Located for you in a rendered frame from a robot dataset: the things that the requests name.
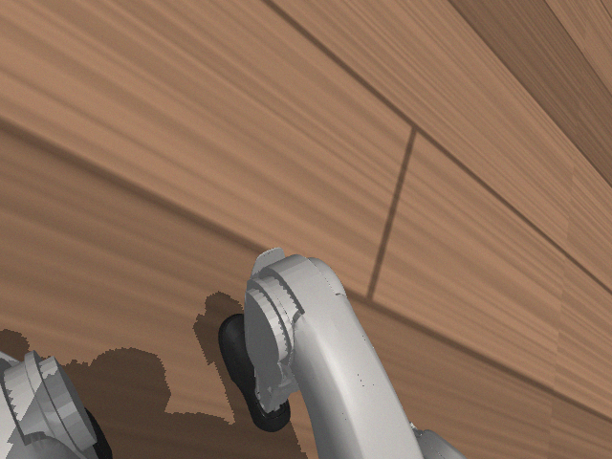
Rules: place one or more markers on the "right robot foot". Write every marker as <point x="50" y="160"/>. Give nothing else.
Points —
<point x="232" y="345"/>

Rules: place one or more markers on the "right robot hand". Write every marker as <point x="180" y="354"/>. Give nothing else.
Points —
<point x="433" y="446"/>

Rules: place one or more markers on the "left robot foot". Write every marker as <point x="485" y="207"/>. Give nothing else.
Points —
<point x="101" y="447"/>

